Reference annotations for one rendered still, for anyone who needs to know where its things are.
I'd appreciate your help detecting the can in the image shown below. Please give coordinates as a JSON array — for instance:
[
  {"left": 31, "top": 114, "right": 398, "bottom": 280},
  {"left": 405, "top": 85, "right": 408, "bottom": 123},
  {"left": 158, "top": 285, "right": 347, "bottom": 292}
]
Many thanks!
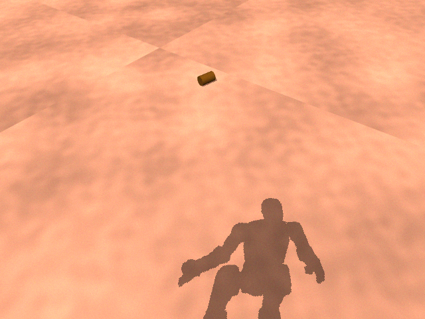
[{"left": 197, "top": 71, "right": 216, "bottom": 86}]

